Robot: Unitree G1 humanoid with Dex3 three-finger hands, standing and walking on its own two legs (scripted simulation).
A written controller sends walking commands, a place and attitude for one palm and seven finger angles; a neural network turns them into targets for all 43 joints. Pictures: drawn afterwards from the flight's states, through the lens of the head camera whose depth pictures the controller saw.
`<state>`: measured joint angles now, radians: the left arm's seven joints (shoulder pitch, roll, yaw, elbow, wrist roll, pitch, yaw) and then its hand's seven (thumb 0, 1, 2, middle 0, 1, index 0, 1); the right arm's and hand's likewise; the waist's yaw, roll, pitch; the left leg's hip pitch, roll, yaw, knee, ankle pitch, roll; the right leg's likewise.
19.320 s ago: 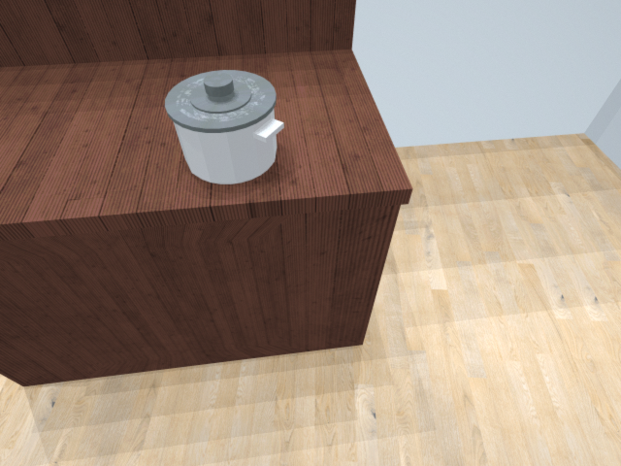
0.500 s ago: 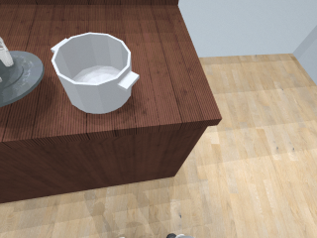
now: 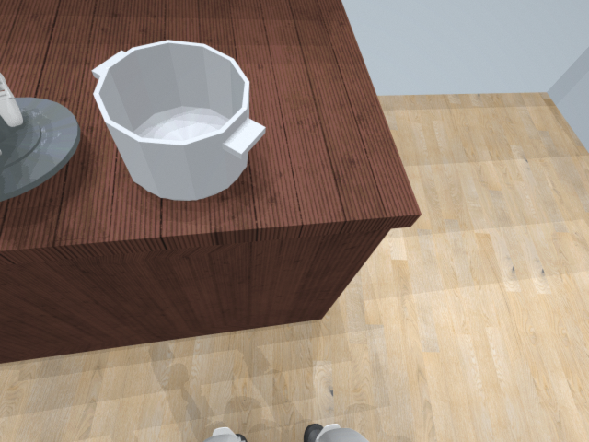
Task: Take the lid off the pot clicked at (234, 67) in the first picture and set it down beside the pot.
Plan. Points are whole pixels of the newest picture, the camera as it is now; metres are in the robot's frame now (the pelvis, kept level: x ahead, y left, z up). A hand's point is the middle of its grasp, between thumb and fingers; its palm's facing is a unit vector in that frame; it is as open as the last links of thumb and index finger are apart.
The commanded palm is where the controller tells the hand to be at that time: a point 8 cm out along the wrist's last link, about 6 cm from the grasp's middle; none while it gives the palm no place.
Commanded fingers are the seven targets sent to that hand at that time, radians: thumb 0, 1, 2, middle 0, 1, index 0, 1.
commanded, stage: lower the lid onto the table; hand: left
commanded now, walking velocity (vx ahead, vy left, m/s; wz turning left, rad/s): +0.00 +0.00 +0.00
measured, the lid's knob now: out of the picture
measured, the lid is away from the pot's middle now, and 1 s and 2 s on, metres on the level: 0.23 0.24 0.24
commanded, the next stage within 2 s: open the fingers wide in 0.20 s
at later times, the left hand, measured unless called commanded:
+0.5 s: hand out of the picture +0.48 +0.32 +0.09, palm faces -0.45 -0.14 -0.88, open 7.6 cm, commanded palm +0.51 +0.32 +0.15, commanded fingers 0.00 0.56 0.62 -0.68 -1.10 -0.69 -1.11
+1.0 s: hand out of the picture +0.47 +0.34 +0.10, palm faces -0.45 -0.12 -0.88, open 8.8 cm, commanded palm +0.52 +0.32 +0.15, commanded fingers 0.00 0.12 0.54 -0.36 -0.96 -0.36 -0.96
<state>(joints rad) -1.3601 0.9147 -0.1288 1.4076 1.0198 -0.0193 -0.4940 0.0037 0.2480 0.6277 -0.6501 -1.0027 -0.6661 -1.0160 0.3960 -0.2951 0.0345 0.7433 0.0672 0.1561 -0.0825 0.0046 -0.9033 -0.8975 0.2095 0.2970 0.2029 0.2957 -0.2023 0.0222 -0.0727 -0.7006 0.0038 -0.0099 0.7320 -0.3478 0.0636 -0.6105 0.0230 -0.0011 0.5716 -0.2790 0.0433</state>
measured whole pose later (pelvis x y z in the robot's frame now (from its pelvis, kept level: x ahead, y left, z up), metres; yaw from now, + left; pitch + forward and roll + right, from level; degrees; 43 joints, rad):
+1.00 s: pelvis -0.01 +0.00 +0.00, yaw +1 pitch +18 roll -4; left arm -1.18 0.89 -0.09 1.24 1.00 -0.17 -0.40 0.00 0.24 0.54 -0.48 -1.02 -0.48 -1.02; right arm 0.34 -0.29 0.03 0.69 0.07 0.23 -0.10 0.00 -0.90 -0.90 0.21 0.30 0.20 0.30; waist -0.16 0.02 -0.08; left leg -0.72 -0.01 -0.02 0.76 -0.35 0.07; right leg -0.63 0.01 -0.01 0.61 -0.29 0.04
